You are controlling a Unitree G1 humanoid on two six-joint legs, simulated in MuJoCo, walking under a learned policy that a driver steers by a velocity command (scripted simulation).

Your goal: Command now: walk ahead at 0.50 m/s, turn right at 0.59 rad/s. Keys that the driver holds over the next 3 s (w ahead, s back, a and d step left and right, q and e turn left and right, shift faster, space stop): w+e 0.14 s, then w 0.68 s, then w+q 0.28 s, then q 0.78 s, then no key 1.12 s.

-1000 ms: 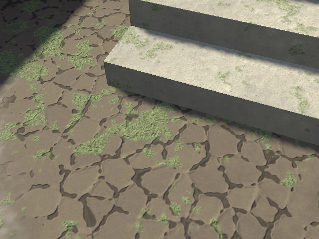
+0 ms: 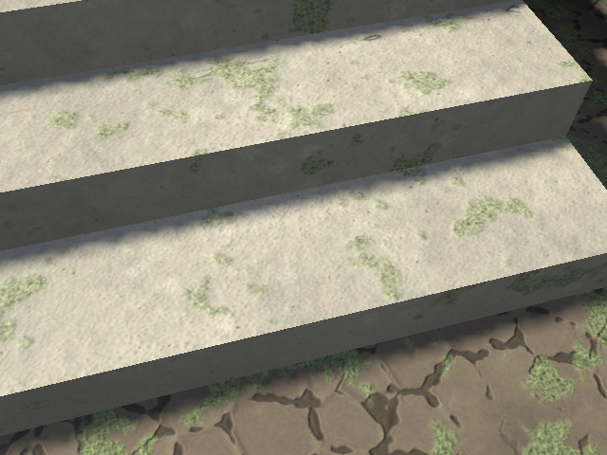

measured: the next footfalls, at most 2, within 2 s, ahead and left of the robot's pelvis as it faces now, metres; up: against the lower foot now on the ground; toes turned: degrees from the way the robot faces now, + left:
left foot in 0.40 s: +0.40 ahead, +0.10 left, +0.00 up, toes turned -10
right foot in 0.88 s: +0.51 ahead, -0.15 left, +0.00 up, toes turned -10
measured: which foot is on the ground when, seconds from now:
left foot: up 0.00-0.38, down 0.40-0.88, up 0.90-1.00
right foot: down 0.00-0.42, up 0.44-0.86, down 0.88-1.00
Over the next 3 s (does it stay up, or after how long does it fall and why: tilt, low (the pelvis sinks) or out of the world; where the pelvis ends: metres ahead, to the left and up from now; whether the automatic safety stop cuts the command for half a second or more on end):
stays up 0.81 -0.09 0.20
